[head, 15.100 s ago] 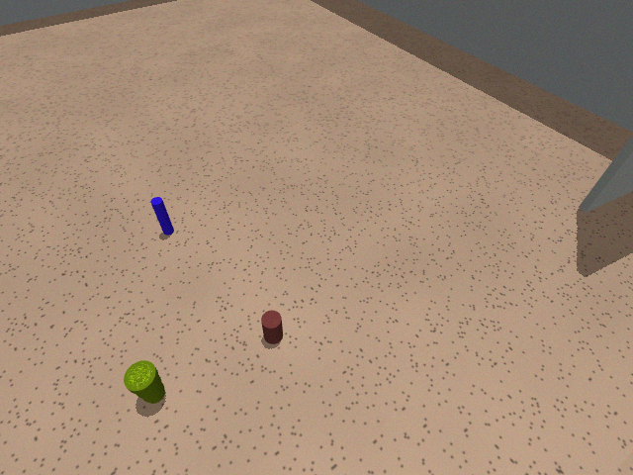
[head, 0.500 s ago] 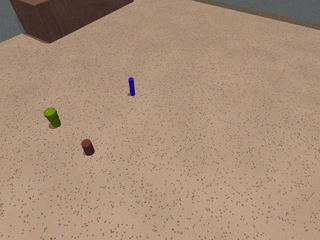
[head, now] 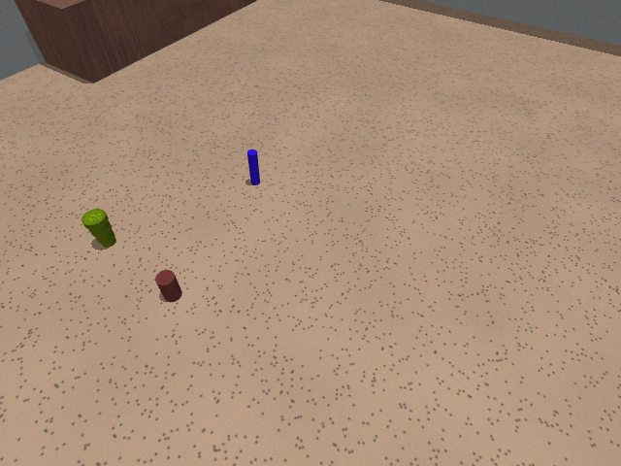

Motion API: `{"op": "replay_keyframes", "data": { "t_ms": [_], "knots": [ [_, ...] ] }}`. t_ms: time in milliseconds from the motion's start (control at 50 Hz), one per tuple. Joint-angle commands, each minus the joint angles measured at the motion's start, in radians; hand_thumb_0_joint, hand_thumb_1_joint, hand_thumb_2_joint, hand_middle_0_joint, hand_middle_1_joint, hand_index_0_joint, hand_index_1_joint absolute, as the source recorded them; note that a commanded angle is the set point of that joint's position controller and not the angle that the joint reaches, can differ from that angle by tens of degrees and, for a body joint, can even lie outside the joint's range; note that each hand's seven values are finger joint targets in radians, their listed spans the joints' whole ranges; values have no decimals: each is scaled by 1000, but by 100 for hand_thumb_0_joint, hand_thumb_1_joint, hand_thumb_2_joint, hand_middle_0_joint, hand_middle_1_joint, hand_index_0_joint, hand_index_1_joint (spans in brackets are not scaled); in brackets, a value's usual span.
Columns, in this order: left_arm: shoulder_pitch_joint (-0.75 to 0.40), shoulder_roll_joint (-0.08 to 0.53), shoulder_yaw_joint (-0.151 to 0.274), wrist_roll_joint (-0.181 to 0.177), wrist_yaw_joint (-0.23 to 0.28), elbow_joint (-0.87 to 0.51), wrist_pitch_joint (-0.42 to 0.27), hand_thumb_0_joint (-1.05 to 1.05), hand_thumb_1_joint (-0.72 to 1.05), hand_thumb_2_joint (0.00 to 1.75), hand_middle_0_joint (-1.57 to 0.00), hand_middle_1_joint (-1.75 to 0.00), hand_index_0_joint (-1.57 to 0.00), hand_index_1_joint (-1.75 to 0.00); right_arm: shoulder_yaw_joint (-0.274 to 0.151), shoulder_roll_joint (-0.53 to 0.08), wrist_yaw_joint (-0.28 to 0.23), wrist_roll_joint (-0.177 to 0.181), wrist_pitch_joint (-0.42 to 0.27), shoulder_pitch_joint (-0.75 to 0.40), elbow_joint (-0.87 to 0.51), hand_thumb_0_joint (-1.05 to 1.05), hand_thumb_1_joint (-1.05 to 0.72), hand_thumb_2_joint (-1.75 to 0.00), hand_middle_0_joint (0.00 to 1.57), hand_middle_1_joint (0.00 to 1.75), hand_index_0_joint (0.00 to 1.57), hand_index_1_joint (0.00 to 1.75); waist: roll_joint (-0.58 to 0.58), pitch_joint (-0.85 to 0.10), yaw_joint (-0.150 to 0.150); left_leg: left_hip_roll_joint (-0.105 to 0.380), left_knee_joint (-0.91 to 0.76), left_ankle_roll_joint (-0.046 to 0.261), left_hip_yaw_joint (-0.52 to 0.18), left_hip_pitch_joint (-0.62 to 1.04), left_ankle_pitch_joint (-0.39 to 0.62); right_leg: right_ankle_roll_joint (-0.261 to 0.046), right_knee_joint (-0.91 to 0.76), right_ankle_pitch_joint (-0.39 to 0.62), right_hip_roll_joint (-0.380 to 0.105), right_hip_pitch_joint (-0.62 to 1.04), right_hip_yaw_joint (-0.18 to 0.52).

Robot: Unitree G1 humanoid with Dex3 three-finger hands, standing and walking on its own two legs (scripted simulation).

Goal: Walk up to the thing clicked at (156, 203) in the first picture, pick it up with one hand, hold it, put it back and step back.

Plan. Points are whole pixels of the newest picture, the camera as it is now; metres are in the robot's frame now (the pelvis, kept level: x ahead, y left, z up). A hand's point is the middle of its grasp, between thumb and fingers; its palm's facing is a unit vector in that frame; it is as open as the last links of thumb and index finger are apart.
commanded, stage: stand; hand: left
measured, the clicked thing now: (253, 167) +1.43 +0.28 -0.69
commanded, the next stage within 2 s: walk up in 0.64 s
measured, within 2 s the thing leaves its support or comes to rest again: neither
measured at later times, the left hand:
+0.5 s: hand out of the picture +0.07 +0.25 -0.16, palm faces -0.03 -0.94 -0.35, open 7.4 cm
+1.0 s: hand out of the picture +0.07 +0.35 -0.18, palm faces +0.06 -0.92 -0.39, open 7.4 cm
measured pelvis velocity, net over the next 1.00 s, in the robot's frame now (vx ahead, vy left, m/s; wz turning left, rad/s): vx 0.09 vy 0.05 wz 0.06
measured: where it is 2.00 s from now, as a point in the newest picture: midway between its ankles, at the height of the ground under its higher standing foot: (295, 361)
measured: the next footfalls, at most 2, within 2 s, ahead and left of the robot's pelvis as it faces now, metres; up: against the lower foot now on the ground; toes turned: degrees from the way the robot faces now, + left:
left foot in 0.94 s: +0.19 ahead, +0.18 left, +0.00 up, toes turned +7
right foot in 1.38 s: +0.42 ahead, -0.09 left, +0.00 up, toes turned -3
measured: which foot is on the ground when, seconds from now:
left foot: down 0.00-0.72, up 0.74-0.92, down 0.94-1.00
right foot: down 0.00-0.98, up 1.00-1.00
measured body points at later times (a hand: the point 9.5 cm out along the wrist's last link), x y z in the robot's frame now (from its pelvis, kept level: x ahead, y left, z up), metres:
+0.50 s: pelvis +0.00 +0.00 +0.00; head +0.02 +0.00 +0.45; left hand +0.08 +0.30 -0.13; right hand +0.08 -0.30 -0.13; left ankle +0.00 +0.14 -0.75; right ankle -0.03 -0.12 -0.75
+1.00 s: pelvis +0.09 +0.05 -0.03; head +0.10 +0.07 +0.42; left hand +0.07 +0.40 -0.15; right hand +0.20 -0.29 -0.12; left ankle +0.15 +0.18 -0.75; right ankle -0.02 -0.11 -0.73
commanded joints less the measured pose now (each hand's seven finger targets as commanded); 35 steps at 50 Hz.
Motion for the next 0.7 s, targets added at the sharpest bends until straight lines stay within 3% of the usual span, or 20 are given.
{"op": "replay_keyframes", "data": {
  "t_ms": [0,80,220,380,460,600,620,640,660,680],
  "knots": [
    [-31,218,43,-3,16,-54,-27,0,90,90,-20,-30,-20,-30,-34,-210,-17,0,-21,-28,-59,0,-90,-90,20,30,20,30,-6,-88,0,113,-22,33,-69,15,198,-22,-43,156,-120,14,88],
    [-24,211,41,-3,15,-53,-27,0,90,90,-20,-30,-20,-30,-34,-214,-17,2,-24,-35,-64,0,-90,-90,20,30,20,30,7,-89,5,115,-15,34,-69,24,242,-23,-36,198,-121,21,87],
    [-31,217,43,-2,16,-57,-23,0,90,90,-20,-30,-20,-30,-35,-211,-18,1,-22,-31,-66,0,-90,-90,20,30,20,30,-6,-82,0,114,-22,30,-66,30,204,-24,-43,155,-116,3,86],
    [-26,210,41,-3,17,-58,-26,0,90,90,-20,-30,-20,-30,-34,-213,-19,3,-24,-28,-69,0,-90,-90,20,30,20,30,6,-100,1,117,-8,35,-61,43,265,-24,-32,243,-124,32,90],
    [-29,222,45,-2,18,-57,-23,0,90,90,-20,-30,-20,-30,-33,-206,-20,1,-21,-21,-72,0,-90,-90,20,30,20,30,-10,-84,-4,115,-21,33,-61,35,216,-24,-38,180,-118,17,88],
    [-30,220,47,-4,16,-55,-22,0,90,90,-20,-30,-20,-30,-29,-204,-20,1,-25,-25,-75,0,-90,-90,20,30,20,30,-10,-75,1,116,-23,30,-63,34,245,-26,-29,195,-118,15,90],
    [31,324,118,13,-15,-110,-41,0,90,90,-20,-30,-20,-30,-103,-300,5,-12,-45,42,-124,0,-90,-90,20,30,20,30,-11,-185,4,79,63,118,-74,35,-282,-64,77,-283,-73,52,52],
    [31,309,121,22,-26,-104,-42,0,90,90,-20,-30,-20,-30,-110,-303,17,-21,-46,34,-128,0,-90,-90,20,30,20,30,14,-98,14,88,68,136,-112,-97,-476,-87,110,-446,-96,-9,94],
    [41,305,128,26,-33,-118,-45,0,90,90,-20,-30,-20,-30,-113,-295,25,-24,-44,-29,-159,0,-90,-90,20,30,20,30,17,-4,39,91,89,139,-129,-220,-504,-104,103,-502,-122,-64,142],
    [63,307,135,26,-38,-129,-48,0,90,90,-20,-30,-20,-30,-110,-268,33,-25,-43,-75,-195,0,-90,-90,20,30,20,30,-26,77,66,72,155,124,-103,-369,-464,-130,51,-545,-157,-41,202]
  ]
}}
